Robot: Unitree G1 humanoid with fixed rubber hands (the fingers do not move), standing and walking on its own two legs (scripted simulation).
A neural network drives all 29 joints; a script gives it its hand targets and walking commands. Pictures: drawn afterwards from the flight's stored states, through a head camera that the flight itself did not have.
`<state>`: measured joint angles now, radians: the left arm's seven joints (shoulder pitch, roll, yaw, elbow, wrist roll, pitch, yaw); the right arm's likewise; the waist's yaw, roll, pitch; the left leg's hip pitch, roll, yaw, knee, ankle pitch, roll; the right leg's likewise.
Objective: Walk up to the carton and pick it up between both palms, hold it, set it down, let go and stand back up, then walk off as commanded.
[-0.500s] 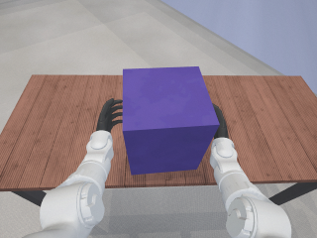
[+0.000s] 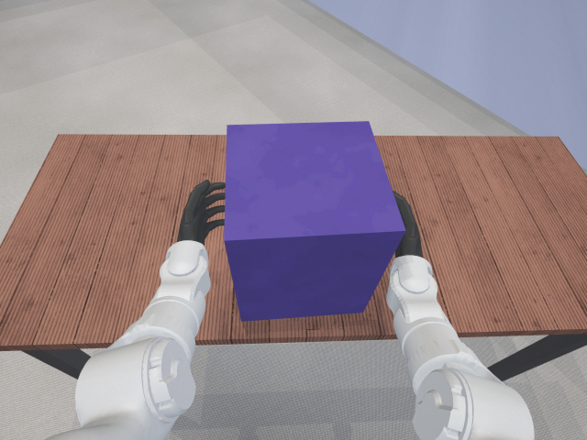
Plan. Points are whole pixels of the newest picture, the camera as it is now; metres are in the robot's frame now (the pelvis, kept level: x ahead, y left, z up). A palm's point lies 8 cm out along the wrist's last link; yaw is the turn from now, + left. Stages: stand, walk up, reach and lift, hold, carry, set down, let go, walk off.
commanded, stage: reach and lift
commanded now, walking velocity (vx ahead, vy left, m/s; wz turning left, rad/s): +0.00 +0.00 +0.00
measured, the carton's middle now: (301, 227) +0.45 -0.04 +0.00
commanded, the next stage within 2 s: none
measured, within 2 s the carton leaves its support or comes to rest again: leaves its support in 0.58 s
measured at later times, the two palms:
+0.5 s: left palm (194, 233) +0.42 +0.12 +0.03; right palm (403, 250) +0.37 -0.17 +0.03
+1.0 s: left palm (180, 235) +0.40 +0.14 +0.06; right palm (397, 268) +0.34 -0.15 +0.04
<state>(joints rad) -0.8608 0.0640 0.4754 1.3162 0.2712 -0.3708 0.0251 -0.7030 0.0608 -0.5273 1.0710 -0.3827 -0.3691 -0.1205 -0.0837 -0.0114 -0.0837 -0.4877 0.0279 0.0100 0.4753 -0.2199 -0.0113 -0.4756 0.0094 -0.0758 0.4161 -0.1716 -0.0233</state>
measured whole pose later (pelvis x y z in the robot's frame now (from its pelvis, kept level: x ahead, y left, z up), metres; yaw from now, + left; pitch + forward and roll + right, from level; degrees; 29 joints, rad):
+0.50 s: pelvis +0.00 +0.00 +0.00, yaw +0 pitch +13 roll -1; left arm -0.85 0.06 0.44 1.29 0.29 -0.37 0.08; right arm -0.68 0.07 -0.51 1.06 -0.37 -0.40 -0.14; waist -0.08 -0.01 -0.09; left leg -0.49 0.03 0.01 0.47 -0.22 -0.01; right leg -0.47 0.01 -0.08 0.40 -0.16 -0.02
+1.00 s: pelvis -0.02 +0.01 +0.00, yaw +0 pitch +12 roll -1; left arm -0.84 0.06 0.37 1.29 0.25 -0.39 0.13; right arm -0.61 0.09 -0.44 1.08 -0.27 -0.44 -0.17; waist -0.07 -0.01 -0.13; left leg -0.49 0.03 0.01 0.47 -0.19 -0.01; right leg -0.46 0.01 -0.08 0.37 -0.12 -0.02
